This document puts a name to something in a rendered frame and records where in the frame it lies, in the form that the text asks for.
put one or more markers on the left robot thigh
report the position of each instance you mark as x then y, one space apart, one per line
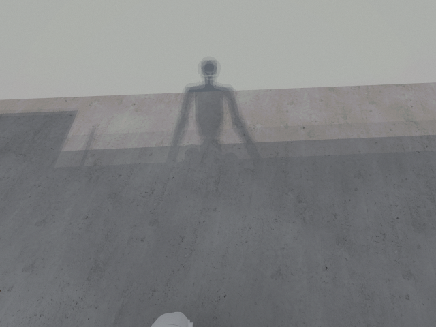
172 320

